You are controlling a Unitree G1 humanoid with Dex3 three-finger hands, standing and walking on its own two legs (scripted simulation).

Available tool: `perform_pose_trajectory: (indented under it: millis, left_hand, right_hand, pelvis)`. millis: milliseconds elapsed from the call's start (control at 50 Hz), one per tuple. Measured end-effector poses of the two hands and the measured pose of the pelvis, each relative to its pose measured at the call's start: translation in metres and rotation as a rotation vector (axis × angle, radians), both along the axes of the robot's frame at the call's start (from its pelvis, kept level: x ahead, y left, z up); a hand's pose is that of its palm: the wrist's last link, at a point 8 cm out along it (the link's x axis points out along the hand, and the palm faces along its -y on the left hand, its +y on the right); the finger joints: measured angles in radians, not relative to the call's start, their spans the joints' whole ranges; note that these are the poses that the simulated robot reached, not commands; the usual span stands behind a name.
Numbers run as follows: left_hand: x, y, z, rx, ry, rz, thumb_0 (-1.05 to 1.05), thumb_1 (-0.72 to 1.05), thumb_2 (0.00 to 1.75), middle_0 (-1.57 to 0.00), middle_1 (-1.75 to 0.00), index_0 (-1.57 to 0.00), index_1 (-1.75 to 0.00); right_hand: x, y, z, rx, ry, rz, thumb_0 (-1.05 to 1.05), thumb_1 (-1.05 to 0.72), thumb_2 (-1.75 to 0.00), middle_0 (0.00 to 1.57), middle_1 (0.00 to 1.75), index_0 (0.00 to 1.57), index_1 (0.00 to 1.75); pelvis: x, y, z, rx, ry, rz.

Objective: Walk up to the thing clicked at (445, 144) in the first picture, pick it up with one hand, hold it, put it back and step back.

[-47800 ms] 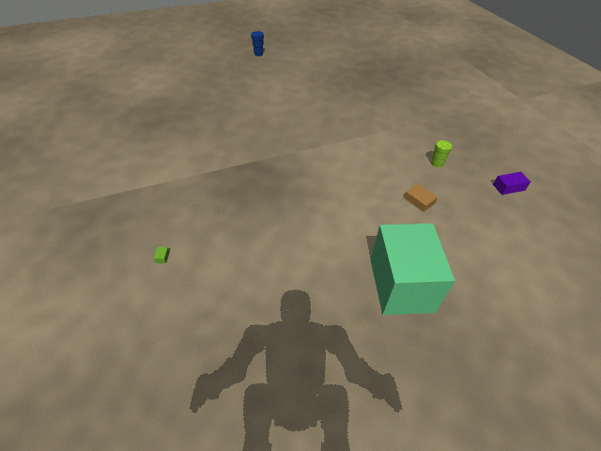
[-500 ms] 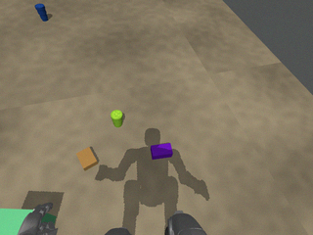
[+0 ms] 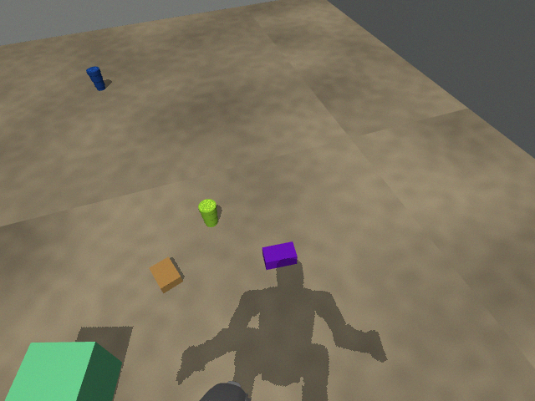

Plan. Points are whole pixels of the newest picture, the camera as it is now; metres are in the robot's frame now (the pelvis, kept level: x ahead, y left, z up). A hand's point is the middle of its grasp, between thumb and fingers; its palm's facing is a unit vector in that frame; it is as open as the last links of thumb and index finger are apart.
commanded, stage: step back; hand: left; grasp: from the side
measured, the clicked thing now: (209, 214) +0.99 +0.35 -0.71
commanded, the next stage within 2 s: stand in 0.96 s
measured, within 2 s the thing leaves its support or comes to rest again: neither
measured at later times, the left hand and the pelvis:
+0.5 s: hand out of the picture +0.06 +0.27 -0.15, palm faces +0.07 -0.93 -0.35, open 7.4 cm; pelvis +0.00 +0.00 +0.00, yaw +5 degrees
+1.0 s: hand out of the picture +0.11 +0.30 -0.16, palm faces +0.11 -0.91 -0.39, open 7.4 cm; pelvis +0.05 +0.01 -0.01, yaw +6 degrees
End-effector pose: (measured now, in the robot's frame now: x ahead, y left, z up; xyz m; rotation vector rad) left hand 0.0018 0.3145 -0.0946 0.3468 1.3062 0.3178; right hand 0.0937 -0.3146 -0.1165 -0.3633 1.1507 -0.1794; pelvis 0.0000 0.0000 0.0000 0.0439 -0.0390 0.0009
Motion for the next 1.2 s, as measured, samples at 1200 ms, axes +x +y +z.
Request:
perform_pose_trajectory:
  millis: [1200]
  left_hand:
    - [0.109, 0.001, -0.022, -0.101, -0.126, 0.025, 0.0, 0.9, 0.9, -0.2, -0.3, -0.2, -0.3]
  right_hand:
    - [0.084, 0.043, 0.008, 0.014, 0.026, 0.08, 0.01, -0.9, -0.89, 0.21, 0.3, 0.2, 0.3]
  pelvis:
    - [0.061, 0.014, 0.004, -0.04, -0.006, 0.115]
